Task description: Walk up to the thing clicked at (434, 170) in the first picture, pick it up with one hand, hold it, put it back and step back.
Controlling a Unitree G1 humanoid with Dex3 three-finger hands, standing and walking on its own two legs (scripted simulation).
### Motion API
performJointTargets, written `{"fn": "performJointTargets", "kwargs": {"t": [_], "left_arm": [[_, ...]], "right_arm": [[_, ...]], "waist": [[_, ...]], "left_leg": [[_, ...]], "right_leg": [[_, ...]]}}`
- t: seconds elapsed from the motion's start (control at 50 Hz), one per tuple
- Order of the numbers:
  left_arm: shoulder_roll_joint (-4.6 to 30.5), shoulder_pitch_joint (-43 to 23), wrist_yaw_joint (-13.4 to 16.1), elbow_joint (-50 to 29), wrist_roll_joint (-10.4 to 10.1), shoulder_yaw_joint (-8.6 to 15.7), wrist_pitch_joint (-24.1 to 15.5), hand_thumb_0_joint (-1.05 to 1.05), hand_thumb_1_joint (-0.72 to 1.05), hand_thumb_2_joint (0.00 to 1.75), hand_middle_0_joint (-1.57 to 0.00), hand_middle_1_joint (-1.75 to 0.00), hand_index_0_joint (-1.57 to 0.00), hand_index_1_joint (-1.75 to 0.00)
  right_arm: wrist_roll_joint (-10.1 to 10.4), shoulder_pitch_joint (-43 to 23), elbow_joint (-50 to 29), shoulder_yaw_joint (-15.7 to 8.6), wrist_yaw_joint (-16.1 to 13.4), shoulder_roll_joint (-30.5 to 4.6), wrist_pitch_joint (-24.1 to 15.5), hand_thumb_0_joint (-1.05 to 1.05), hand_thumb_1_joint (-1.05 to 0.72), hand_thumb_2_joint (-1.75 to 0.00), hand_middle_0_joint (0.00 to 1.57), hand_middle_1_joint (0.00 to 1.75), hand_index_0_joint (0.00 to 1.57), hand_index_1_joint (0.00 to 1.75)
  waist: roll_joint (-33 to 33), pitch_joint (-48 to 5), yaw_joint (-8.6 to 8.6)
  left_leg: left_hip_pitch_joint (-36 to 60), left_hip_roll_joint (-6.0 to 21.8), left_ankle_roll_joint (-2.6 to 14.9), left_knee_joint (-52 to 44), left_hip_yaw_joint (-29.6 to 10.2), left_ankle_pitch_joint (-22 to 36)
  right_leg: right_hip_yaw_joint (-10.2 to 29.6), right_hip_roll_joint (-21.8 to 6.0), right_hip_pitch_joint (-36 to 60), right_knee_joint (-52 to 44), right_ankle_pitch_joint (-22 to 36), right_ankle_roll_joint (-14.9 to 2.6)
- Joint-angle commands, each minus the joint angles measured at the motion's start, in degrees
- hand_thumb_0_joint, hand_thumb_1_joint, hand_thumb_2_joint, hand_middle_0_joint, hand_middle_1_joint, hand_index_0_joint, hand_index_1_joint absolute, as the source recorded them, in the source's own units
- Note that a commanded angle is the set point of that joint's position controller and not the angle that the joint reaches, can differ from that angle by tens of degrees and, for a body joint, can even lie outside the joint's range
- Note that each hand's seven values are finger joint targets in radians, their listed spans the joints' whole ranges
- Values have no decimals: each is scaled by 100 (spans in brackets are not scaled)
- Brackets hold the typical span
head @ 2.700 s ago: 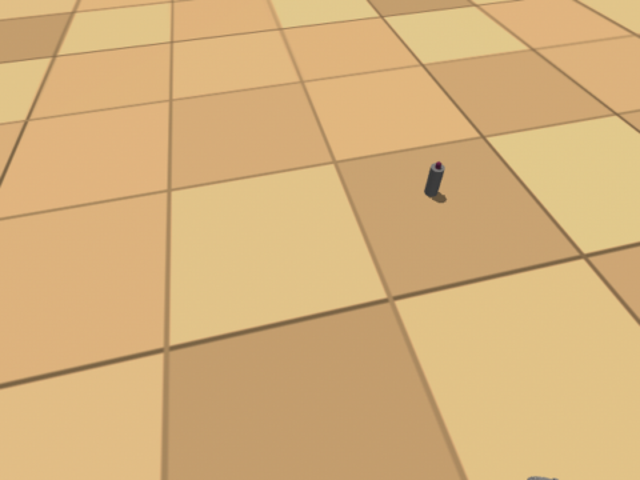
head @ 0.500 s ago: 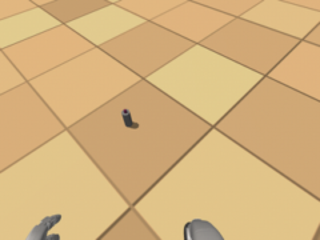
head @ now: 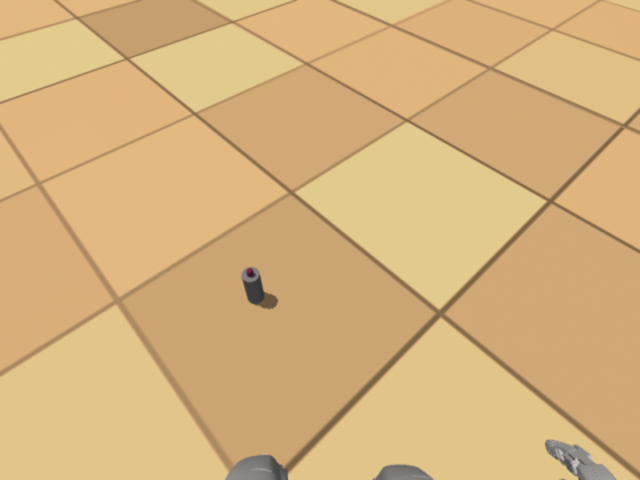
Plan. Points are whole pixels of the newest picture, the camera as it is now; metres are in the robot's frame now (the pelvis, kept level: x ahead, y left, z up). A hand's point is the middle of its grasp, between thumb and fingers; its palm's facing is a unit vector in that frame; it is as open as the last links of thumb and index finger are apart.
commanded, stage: walk up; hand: left
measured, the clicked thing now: (252, 284) +0.76 +0.26 -0.67
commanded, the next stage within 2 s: none
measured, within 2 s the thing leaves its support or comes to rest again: neither
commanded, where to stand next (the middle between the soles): +0.42 +0.01 m, yaw +0 degrees
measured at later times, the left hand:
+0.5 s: hand (167, 399) +0.22 +0.24 -0.10, palm faces +0.01 -0.89 -0.45, open 7.4 cm
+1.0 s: hand (163, 323) +0.36 +0.30 -0.14, palm faces +0.00 -0.92 -0.40, open 7.4 cm
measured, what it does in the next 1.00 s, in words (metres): walks ahead: right foot, then left foot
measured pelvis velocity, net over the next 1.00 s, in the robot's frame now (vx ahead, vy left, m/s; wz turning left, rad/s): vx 0.31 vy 0.01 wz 0.03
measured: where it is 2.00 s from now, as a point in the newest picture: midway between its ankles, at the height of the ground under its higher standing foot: (323, 413)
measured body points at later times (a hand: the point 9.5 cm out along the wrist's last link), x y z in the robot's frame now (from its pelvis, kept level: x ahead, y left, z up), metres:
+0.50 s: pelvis +0.17 -0.04 +0.01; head +0.19 -0.08 +0.46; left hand +0.22 +0.29 -0.07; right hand +0.25 -0.36 -0.12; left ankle +0.21 +0.11 -0.66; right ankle +0.21 -0.15 -0.72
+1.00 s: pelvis +0.31 +0.01 +0.00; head +0.35 +0.02 +0.45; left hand +0.36 +0.34 -0.11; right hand +0.42 -0.29 -0.10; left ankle +0.35 +0.14 -0.72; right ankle +0.38 -0.12 -0.70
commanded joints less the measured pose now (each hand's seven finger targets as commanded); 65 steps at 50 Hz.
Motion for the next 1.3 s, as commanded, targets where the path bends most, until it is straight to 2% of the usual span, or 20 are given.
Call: {"fn": "performJointTargets", "kwargs": {"t": [0.0,0.12,0.24,0.26,0.28,0.3,0.42,0.54,0.62,0.68,0.7,0.74,0.76,0.84,0.96,1.02,1.06,1.08,1.18,1.28], "left_arm": [[1245,-13,45,-425,-63,336,-256,0,90,90,-20,-30,-20,-30],[1035,-337,-159,-481,21,387,-171,0,90,90,-20,-30,-20,-30],[1154,148,-103,-183,72,551,-270,0,90,90,-20,-30,-20,-30],[1352,534,-38,-118,85,641,-324,0,90,90,-20,-30,-20,-30],[1873,1004,58,-114,112,779,-395,0,90,90,-20,-30,-20,-30],[2104,913,63,-222,41,753,-399,0,90,90,-20,-30,-20,-30],[1481,-189,135,-536,-16,531,-410,0,90,90,-20,-30,-20,-30],[1605,-54,138,-652,40,593,-436,0,90,90,-20,-30,-20,-30],[1635,62,154,-658,14,562,-428,0,90,90,-20,-30,-20,-30],[1534,-93,161,-685,-3,448,-347,0,90,90,-20,-30,-20,-30],[1248,92,157,-683,0,322,-325,0,90,90,-20,-30,-20,-30],[978,239,263,-719,-84,231,-258,0,90,90,-20,-30,-20,-30],[1282,-91,321,-605,-29,258,-193,0,90,90,-20,-30,-20,-30],[1102,483,254,-217,-99,250,-134,0,90,90,-20,-30,-20,-30],[792,122,310,-26,-61,261,-41,0,90,90,-20,-30,-20,-30],[1086,-130,341,13,40,339,-93,0,90,90,-20,-30,-20,-30],[1646,-811,328,-154,27,372,-110,0,90,90,-20,-30,-20,-30],[1550,-1167,321,-189,34,323,-91,0,90,90,-20,-30,-20,-30],[906,-1306,296,28,-19,115,57,0,90,90,-20,-30,-20,-30],[986,-1553,249,349,-21,130,60,0,90,90,-20,-30,-20,-30]], "right_arm": [[123,554,-305,-405,-192,-1522,-51,0,-90,-90,20,30,20,30],[53,386,-441,-384,-130,-1658,-27,0,-90,-90,20,30,20,30],[67,90,-571,-265,-96,-1384,114,0,-90,-90,20,30,20,30],[47,248,-569,-164,-102,-1141,136,0,-90,-90,20,30,20,30],[69,366,-685,-21,-97,-687,127,0,-90,-90,20,30,20,30],[58,189,-641,-132,-169,-1115,192,0,-90,-90,20,30,20,30],[63,749,-8,-249,-91,-1225,294,0,-90,-90,20,30,20,30],[-50,-42,-300,-306,86,-1098,356,0,-90,-90,20,30,20,30],[-53,-351,-364,-302,130,-1042,260,0,-90,-90,20,30,20,30],[-49,202,-173,-363,88,-1086,200,0,-90,-90,20,30,20,30],[-58,743,9,-464,23,-1335,168,0,-90,-90,20,30,20,30],[41,1062,-164,-625,-142,-2120,185,0,-90,-90,20,30,20,30],[122,943,-129,-629,-152,-1987,221,0,-90,-90,20,30,20,30],[113,40,-339,-328,-277,-1437,213,0,-90,-90,20,30,20,30],[109,-383,-344,-156,-345,-1273,311,0,-90,-90,20,30,20,30],[240,-583,-301,-29,-360,-976,427,0,-90,-90,20,30,20,30],[251,-365,-141,17,-415,-775,545,0,-90,-90,20,30,20,30],[207,-324,88,-51,-442,-961,590,0,-90,-90,20,30,20,30],[124,-587,470,-83,-406,-1300,414,0,-90,-90,20,30,20,30],[132,-993,782,79,-359,-1099,423,0,-90,-90,20,30,20,30]], "waist": [[789,-75,-247],[1230,83,-249],[453,-293,212],[-223,-517,438],[-1763,-596,612],[-1358,-459,602],[-763,-34,-59],[-731,126,116],[-587,-91,139],[-256,-298,-331],[506,-669,-554],[1750,-829,-622],[926,-443,-576],[1061,-229,-28],[1109,-604,7],[475,-786,143],[-813,-616,-135],[-747,-443,-212],[-124,-783,-120],[74,-630,-68]], "left_leg": [[1456,1505,1130,-1990,-1875,155],[699,1311,1301,-2256,-1255,-771],[-330,821,797,-769,-677,-1171],[-786,538,661,397,-411,-939],[-1721,-241,273,2373,113,-1435],[-2167,-415,166,3007,-555,-1903],[-1154,121,-1,2191,-908,-568],[-1057,324,-80,886,-626,-132],[-483,205,-9,157,-347,-80],[1028,-207,131,-544,-16,106],[1959,-230,289,-800,-270,-187],[2467,2125,1445,-1980,-3890,166],[1663,2105,1631,-1822,-3572,407],[730,1172,1161,-1372,-1360,1631],[278,1183,1135,-534,-1003,2862],[-73,791,517,229,-843,1250],[24,-148,107,1151,-406,-1379],[421,-76,108,1352,-502,-1819],[585,708,421,-838,-1554,-88],[354,426,267,-998,-1061,-465]], "right_leg": [[234,-464,-1740,366,459,-26],[-345,-544,-986,-1344,974,175],[-691,-34,1260,-2477,1560,89],[-350,-102,2071,-2831,949,-19],[2079,-1570,2420,-3951,-283,-452],[3786,-2463,2110,-4542,-420,-1123],[965,-1459,665,-4211,1206,-955],[706,-1585,511,-4394,226,-1073],[386,-1583,734,-3852,1423,-963],[-128,-1280,85,-2733,2363,-650],[-468,-919,-275,-1435,2719,-454],[-605,183,-1925,662,-499,47],[-7,-144,-1766,1094,-555,1],[-116,-468,-995,23,300,24],[-465,-190,155,-1525,1214,142],[-97,-291,851,-2728,2360,-85],[2098,-1997,-142,-3540,2546,-1074],[2110,-1995,-557,-3449,2440,-1236],[344,-568,-151,-2403,2033,-50],[514,-716,326,-2903,1691,-138]]}}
